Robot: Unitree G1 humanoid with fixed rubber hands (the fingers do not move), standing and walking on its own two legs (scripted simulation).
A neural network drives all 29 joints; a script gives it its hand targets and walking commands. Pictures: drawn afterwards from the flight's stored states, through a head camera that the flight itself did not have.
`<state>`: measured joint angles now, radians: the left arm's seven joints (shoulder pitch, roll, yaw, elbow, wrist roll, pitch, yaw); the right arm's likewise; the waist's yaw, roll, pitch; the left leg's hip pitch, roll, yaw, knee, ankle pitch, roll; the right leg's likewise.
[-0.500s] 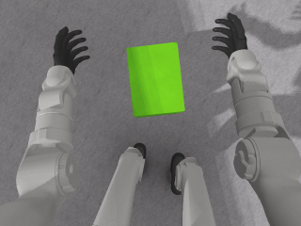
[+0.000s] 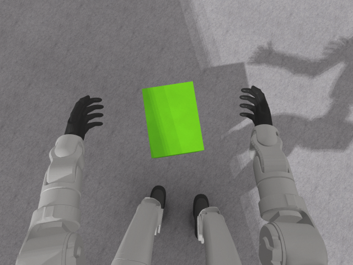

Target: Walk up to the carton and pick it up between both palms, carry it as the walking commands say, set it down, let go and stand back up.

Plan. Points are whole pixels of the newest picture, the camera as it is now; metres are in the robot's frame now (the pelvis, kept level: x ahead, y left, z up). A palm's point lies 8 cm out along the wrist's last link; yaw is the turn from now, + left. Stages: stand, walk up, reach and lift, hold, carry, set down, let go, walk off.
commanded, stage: let go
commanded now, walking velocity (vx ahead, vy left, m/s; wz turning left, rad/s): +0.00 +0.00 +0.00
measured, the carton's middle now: (173, 124) +0.47 +0.07 -0.58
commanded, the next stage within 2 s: stand in 1.04 s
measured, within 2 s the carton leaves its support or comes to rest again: neither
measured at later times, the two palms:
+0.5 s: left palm (48, 216) +0.21 +0.23 +0.00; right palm (330, 211) +0.27 -0.22 -0.01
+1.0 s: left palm (39, 221) +0.20 +0.24 +0.01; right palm (341, 243) +0.22 -0.23 +0.01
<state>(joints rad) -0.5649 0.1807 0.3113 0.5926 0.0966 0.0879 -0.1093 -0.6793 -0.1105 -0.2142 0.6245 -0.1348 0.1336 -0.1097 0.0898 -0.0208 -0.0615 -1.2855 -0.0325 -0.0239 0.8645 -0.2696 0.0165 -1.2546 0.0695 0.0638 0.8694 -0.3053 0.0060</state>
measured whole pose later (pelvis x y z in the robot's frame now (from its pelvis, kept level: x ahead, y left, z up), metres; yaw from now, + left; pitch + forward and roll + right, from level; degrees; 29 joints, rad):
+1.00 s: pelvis +0.05 -0.01 +0.07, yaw +3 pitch -4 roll +0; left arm 0.21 0.22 0.03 0.41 0.00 0.22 -0.03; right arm 0.22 -0.21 -0.03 0.46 0.01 0.11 0.04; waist 0.00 0.00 0.08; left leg -0.13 -0.04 -0.06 0.48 -0.27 0.02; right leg -0.08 0.03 0.04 0.47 -0.31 -0.02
